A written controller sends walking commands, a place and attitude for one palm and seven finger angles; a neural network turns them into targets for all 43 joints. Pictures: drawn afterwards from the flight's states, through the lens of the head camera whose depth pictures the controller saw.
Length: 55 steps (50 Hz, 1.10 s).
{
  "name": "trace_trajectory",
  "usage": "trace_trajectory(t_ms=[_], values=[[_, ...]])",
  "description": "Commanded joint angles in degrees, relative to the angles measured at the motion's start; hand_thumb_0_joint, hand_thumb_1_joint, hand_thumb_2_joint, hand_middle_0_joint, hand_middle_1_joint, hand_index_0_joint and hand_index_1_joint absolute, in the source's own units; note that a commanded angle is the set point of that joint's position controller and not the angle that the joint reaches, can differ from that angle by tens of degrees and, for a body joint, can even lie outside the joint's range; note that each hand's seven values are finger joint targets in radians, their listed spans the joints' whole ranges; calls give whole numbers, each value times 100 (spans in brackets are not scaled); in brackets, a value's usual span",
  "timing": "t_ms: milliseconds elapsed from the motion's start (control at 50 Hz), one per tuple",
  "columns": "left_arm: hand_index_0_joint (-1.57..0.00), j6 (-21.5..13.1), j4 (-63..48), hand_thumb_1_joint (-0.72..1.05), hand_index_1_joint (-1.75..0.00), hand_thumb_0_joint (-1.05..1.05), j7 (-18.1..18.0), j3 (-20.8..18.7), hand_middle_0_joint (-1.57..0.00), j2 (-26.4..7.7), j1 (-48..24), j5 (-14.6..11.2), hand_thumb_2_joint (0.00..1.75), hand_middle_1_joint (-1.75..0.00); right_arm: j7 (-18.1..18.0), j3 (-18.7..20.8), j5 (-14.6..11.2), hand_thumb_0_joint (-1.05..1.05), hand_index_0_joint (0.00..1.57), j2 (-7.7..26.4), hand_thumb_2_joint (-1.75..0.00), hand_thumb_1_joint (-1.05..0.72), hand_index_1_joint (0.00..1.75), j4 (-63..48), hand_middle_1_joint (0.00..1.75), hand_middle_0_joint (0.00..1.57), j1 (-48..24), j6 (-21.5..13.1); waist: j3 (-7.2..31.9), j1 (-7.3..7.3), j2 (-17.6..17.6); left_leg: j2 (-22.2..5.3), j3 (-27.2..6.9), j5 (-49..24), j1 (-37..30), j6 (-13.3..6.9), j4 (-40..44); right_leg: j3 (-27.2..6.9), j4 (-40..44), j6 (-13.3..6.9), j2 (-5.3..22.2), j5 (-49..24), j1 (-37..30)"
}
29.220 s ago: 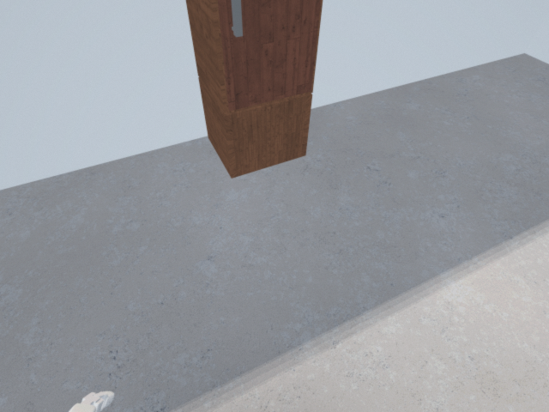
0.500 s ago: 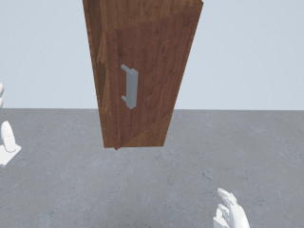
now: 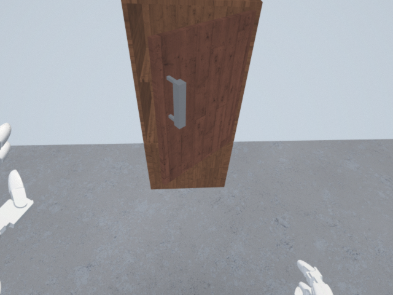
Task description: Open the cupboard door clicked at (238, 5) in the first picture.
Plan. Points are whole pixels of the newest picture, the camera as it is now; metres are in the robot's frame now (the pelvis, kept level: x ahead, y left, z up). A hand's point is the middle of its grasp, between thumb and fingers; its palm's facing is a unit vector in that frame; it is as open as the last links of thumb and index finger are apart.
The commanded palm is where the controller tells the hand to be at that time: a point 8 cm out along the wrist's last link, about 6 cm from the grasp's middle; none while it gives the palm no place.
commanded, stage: stop stepping back and stand still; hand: left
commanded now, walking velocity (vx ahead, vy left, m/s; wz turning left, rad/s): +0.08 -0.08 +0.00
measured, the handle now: (175, 102) +0.63 +0.08 +0.07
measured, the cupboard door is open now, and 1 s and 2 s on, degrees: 39 39 39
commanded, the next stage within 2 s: let the arm hang, fingers relaxed in 0.10 s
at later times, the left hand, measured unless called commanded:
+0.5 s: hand out of the picture +0.08 +0.17 -0.15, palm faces +0.17 -0.97 -0.18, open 7.0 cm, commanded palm none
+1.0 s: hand out of the picture -0.01 +0.19 -0.15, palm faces +0.10 -0.97 -0.22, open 7.3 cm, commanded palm none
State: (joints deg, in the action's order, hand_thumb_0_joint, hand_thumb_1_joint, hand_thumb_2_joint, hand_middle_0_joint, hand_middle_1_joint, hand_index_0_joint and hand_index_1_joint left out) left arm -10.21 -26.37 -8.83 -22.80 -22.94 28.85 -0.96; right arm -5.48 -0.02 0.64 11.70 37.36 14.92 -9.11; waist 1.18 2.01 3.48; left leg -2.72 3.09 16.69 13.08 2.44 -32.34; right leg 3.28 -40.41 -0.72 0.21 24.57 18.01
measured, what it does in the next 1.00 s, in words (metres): steps on the spot: left foot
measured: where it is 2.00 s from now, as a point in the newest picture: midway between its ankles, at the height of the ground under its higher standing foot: outside the picture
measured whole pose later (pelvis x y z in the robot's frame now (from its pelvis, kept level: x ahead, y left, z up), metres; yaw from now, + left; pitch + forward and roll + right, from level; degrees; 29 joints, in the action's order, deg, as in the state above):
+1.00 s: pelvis -0.01 +0.02 +0.02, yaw +5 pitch -2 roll +0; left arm -0.4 65.9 -1.8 -0.3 -8.1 13.8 0.4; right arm -1.3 -0.4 1.5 8.4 65.7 16.9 1.0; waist -3.2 1.2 -2.1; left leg 0.0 4.4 10.3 9.5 -1.5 -21.6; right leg 4.2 -21.5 -2.7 -1.1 10.0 9.8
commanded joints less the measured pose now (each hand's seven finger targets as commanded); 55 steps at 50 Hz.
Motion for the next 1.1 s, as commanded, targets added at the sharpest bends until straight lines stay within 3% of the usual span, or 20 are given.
trace_trajectory(t_ms=[0, 20, 40, 60, 80, 120, 160, 180, 200, 260, 300, 320, 340, 400, 460, 480, 540, 600, 660, 1080], values=[[-20, -397, -1492, 90, -30, 0, -96, -998, -20, -1282, 42, 16, 90, -30, 71, 217, -34, 0, 20, 763, -90, -90, 30, -889, 30, 20, -686, -261, -204, -235, -1498, -961, -873, 188, 1121, -905, 943, 71, 840, 73, -62, -450, -955], [-20, -393, -1375, 90, -30, 0, -87, -996, -20, -1274, 122, 11, 90, -30, 95, 240, -41, 0, 20, 746, -90, -90, 30, -912, 30, 20, -700, -240, -184, -267, -946, -550, -482, 356, 1438, -707, 217, -370, 1436, -54, 91, -545, -1284], [-20, -370, -1146, 90, -30, 0, -82, -1039, -20, -1345, 221, -9, 90, -30, 122, 301, -57, 0, 20, 692, -90, -90, 30, -940, 30, 20, -721, -196, -131, -275, 294, 105, 58, 983, 1851, -440, -1107, -1825, 2175, -430, 812, 74, -1240], [-20, -333, -1058, 90, -30, 0, -69, -1006, -20, -1300, 212, -73, 90, -30, 149, 356, -106, 0, 20, 677, -90, -90, 30, -995, 30, 20, -761, -186, -75, -313, 1109, 393, -64, 1327, 2106, -332, -2591, -3362, 2898, -838, 1788, 406, -878], [-20, -424, -1065, 90, -30, 0, -43, -952, -20, -1211, 13, -124, 90, -30, 151, 384, -88, 0, 20, 701, -90, -90, 30, -828, 30, 20, -628, -168, -87, -193, 592, 199, -391, 982, 2013, -302, -3280, -3150, 3040, -846, 1840, 555, -574], [-20, -508, -764, 90, -30, 0, -13, -1012, -20, -1162, 181, -131, 90, -30, 188, 288, -48, 0, 20, 652, -90, -90, 30, -736, 30, 20, -503, -163, 27, -102, 37, -17, -473, 499, 2051, -238, -3100, -2434, 2583, -965, 1706, -901, -779], [-20, -570, -735, 90, -30, 0, -6, -914, -20, -1098, -22, -107, 90, -30, 144, 200, -55, 0, 20, 557, -90, -90, 30, -774, 30, 20, -672, -155, 77, -100, 131, -82, -263, 304, 1362, -224, -2079, -1582, 2334, -828, 1462, -2090, -548], [-20, 562, 3085, 90, -30, 0, 629, 1225, -20, 262, -657, 488, 90, -30, 706, 413, -12, 0, 20, 878, -90, -90, 30, 445, 30, 20, -609, 49, -136, 131, -251, -427, -44, 1028, 1862, -270, -2065, -184, 1383, -828, 1882, -3867, -404], [-20, 937, 3237, 90, -30, 0, 754, 1362, -20, 451, -546, 364, 90, -30, 668, 297, -79, 0, 20, 396, -90, -90, 30, 360, 30, 20, -63, 468, 182, 129, -28, -29, -28, 727, 919, -219, -1630, -438, 1335, -845, 1229, -3455, 4], [-20, 1072, 3830, 90, -30, 0, 795, 1626, -20, 556, -875, 257, 90, -30, 684, 177, 28, 0, 20, 401, -90, -90, 30, 241, 30, 20, 198, 756, 86, 127, 456, 25, -14, -731, 89, -300, -153, 3, 781, -433, 1013, -1565, 437], [-20, 1050, 4438, 90, -30, 0, 835, 1771, -20, 743, -597, 251, 90, -30, 630, 275, 189, 0, 20, 1046, -90, -90, 30, 203, 30, 20, -5, 724, 306, -106, -433, -1259, -1877, -2359, -49, -1134, 429, 137, -353, 41, 308, -596, 871], [-20, 1064, 4689, 90, -30, 0, 805, 1799, -20, 666, -856, 242, 90, -30, 568, 288, 262, 0, 20, 1225, -90, -90, 30, 228, 30, 20, -101, 764, 327, -91, -457, -1750, -2351, -2628, 288, -1558, 791, -130, -878, 63, 180, 496, 579], [-20, 1066, 4885, 90, -30, 0, 806, 1822, -20, 643, -1003, 227, 90, -30, 511, 239, 315, 0, 20, 1247, -90, -90, 30, 234, 30, 20, -299, 798, 289, -193, -257, -1678, -2201, -2239, 642, -1615, 919, -416, -828, 80, 195, 773, 260], [-20, 998, 6046, 90, -30, 0, 814, 1845, -20, 428, -1106, 207, 90, -30, 463, 84, 223, 0, 20, 881, -90, -90, 30, 624, 30, 20, -529, 771, 246, -383, -1205, -823, -1060, -2908, 781, -900, 634, -457, 521, 70, 321, -1329, -778], [-20, 843, 7034, 90, -30, 0, 760, 1913, -20, 34, -1002, 187, 90, -30, 448, 88, 34, 0, 20, 446, -90, -90, 30, 980, 30, 20, -291, 922, 323, -162, 446, 174, -118, -93, 443, -262, -303, -1712, 1957, -273, 1345, -3309, -799], [-20, 830, 7286, 90, -30, 0, 745, 1950, -20, 175, -1108, 171, 90, -30, 431, 110, 31, 0, 20, 388, -90, -90, 30, 1182, 30, 20, -178, 983, 200, -120, 427, 196, -165, 525, 400, -253, -473, -1814, 2197, -375, 1455, -3411, -791], [-20, 852, 7584, 90, -30, 0, 695, 1934, -20, 477, -1364, 189, 90, -30, 424, 171, 73, 0, 20, 143, -90, -90, 30, 1572, 30, 20, 158, 1065, 107, 77, -519, 95, -236, -137, -217, -319, 114, -1359, 2213, -423, 1201, -2329, -425], [-20, 873, 7961, 90, -30, 0, 693, 2033, -20, 682, -1399, 147, 90, -30, 388, 143, 78, 0, 20, 259, -90, -90, 30, 1856, 30, 20, 189, 1014, -59, -27, -436, -229, -515, -835, -354, -447, 785, -805, 2211, -93, 659, -2012, -525], [-20, 926, 8355, 90, -30, 0, 691, 2049, -20, 619, -1382, 145, 90, -30, 396, 131, 76, 0, 20, 280, -90, -90, 30, 2080, 30, 20, 131, 1021, -403, -97, -648, -239, -518, -470, -205, -429, 1076, -824, 2552, -127, 621, -1033, -464], [-20, 920, 9189, 90, -30, 0, 653, 2124, -20, 916, -1117, 126, 90, -30, 339, 46, 75, 0, 20, 38, -90, -90, 30, 2797, 30, 20, 609, 916, -599, -144, -448, -311, -572, -436, -125, -459, 1615, -655, 2345, -253, 567, -1151, -641]])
